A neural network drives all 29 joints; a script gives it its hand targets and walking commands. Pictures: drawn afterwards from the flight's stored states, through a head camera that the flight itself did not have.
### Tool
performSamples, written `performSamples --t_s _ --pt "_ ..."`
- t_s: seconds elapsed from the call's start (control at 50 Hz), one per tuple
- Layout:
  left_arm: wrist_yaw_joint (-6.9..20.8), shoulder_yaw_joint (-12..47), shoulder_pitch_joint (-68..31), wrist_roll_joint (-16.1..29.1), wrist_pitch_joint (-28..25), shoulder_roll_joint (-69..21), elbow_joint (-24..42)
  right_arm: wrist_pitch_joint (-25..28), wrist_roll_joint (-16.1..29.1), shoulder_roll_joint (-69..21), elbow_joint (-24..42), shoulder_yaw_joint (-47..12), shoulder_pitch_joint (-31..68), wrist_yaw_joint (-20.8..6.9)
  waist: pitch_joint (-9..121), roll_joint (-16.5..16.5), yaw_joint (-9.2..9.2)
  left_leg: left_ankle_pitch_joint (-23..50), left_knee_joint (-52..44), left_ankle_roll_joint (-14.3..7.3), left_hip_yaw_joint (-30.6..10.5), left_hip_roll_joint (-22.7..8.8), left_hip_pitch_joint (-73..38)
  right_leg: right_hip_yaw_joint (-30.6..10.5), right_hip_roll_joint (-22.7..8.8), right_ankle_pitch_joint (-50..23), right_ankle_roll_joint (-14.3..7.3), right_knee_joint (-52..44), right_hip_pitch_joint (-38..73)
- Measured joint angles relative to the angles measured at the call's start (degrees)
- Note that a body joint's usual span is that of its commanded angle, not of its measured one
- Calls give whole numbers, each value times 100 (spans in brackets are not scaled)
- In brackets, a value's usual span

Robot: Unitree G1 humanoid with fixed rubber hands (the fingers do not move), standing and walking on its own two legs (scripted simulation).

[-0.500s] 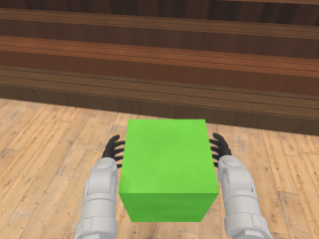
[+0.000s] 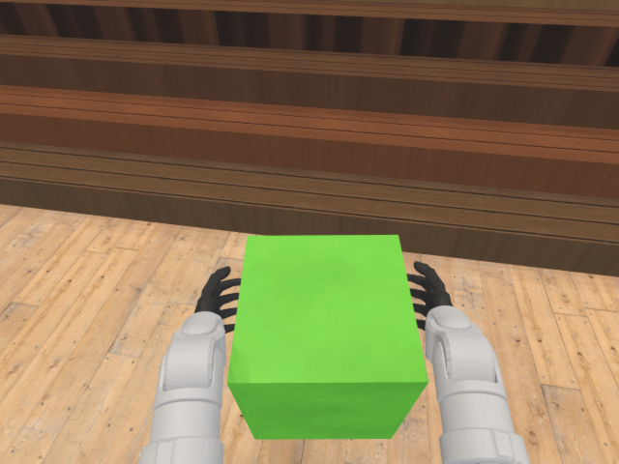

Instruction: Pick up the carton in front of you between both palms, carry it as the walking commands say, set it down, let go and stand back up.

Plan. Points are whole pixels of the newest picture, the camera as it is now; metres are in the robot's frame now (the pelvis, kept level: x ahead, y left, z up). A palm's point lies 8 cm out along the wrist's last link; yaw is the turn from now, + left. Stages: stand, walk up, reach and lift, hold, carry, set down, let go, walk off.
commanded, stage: hold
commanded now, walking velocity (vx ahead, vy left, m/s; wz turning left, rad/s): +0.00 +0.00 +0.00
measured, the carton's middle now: (322, 342) +0.29 +0.00 -0.03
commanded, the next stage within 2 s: carry in 0.76 s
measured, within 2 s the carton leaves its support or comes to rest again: neither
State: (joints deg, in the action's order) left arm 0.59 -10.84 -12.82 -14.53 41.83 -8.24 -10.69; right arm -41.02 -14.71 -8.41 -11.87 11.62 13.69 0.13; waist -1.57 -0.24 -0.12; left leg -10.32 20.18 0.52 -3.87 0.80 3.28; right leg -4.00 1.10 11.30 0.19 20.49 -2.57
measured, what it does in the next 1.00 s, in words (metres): stands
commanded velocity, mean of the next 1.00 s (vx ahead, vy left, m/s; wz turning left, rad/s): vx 0.14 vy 0.00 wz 0.00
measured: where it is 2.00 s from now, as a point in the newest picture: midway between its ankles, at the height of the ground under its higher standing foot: (329, 371)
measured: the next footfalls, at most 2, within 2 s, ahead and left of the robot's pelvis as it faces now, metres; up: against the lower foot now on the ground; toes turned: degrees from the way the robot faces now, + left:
left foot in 1.20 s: +0.20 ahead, +0.09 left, +0.00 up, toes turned +9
right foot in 1.58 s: +0.49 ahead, -0.15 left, +0.00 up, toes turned -14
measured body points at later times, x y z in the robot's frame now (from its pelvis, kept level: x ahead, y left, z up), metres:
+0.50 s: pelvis -0.01 +0.00 +0.00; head -0.05 +0.00 +0.45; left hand +0.29 +0.15 +0.04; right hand +0.29 -0.15 +0.04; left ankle +0.02 +0.13 -0.75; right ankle +0.01 -0.12 -0.75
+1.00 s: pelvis +0.04 -0.01 -0.01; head -0.01 -0.02 +0.44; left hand +0.34 +0.13 +0.06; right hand +0.33 -0.18 +0.06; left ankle +0.02 +0.13 -0.74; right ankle +0.01 -0.13 -0.75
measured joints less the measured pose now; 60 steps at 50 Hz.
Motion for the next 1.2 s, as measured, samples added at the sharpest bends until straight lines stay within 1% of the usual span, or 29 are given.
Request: performSamples --t_s 0.06,0.16,0.44,0.74,0.8,0.84,0.88,0.92,0.94,0.98,1.0,1.04,1.08,1.14,1.18,1.2 --pt "-3 40 23 13 124 4 81 -130 9 7 97 -27 -32 -5 11 2 11 28 -53 -2 1 -1 -92 -2 -2 -33 1 -60 95" --pt "16 -44 -99 -41 244 -20 -66 -246 -59 -14 -28 77 70 -43 -49 1 10 16 21 -8 12 6 -113 -12 -3 -16 3 26 107" --pt "36 -254 -364 -96 187 -81 -214 -171 -135 -76 -181 312 329 -84 -133 -6 -3 -4 182 -10 21 19 20 -23 -3 8 14 198 -33" --pt "38 -76 -181 -89 232 -38 -50 -220 -115 -31 -15 136 144 -87 -104 -8 4 0 46 -5 8 11 -88 -16 -4 5 5 60 79" --pt "22 -42 -104 -42 295 -20 11 -293 -71 -19 25 68 95 -51 230 7 -18 -198 358 1 52 6 331 -39 15 207 6 398 -366" --pt "-14 13 -6 37 358 0 125 -367 1 0 136 -23 7 -10 476 18 -26 -614 580 -18 94 0 585 -28 7 705 -9 691 -659" --pt "-51 50 65 146 460 17 351 -477 89 11 340 -115 -38 44 667 36 -49 -701 652 -30 153 -22 769 61 -51 977 -25 912 -929" --pt "-95 83 115 285 587 47 643 -619 192 15 622 -212 -64 107 803 81 -64 -454 720 -36 204 -80 916 229 -111 968 -35 1058 -1131" --pt "-118 110 139 354 668 67 772 -710 238 22 770 -266 -99 146 869 107 -61 -480 807 -18 210 -118 976 307 -121 893 -40 1067 -1168" --pt "-177 190 168 485 906 81 1002 -974 340 56 1097 -336 -198 223 1017 174 -35 -745 998 5 170 -201 1072 439 -90 677 -51 960 -1142" --pt "-228 247 148 525 1043 67 1094 -1127 406 105 1266 -358 -243 250 1088 190 -13 -980 1216 -27 198 -257 1182 499 -71 588 -68 925 -1133" --pt "-337 387 117 567 1319 15 1238 -1424 579 263 1532 -374 -329 273 1195 117 21 -1427 1764 -32 457 -311 1506 604 -113 730 -109 883 -1094" --pt "-444 522 171 606 1632 30 1492 -1725 759 362 1707 -388 -318 304 1212 -17 29 -1661 2008 -50 737 -272 1792 614 -208 797 -126 677 -974" --pt "-575 597 306 690 2056 55 2075 -2082 913 342 2046 -423 -275 379 1144 -166 10 -1342 1667 -45 1060 -159 2028 557 -340 775 -65 324 -723" --pt "-591 568 369 741 2275 61 2478 -2239 927 235 2357 -425 -302 402 1081 -226 -14 -866 1069 -32 1296 -88 1970 525 -400 903 -19 300 -572" --pt "-591 536 397 774 2365 64 2674 -2305 908 159 2517 -423 -312 409 1052 -222 -32 -616 714 -47 1412 -70 1846 500 -406 1057 11 445 -540"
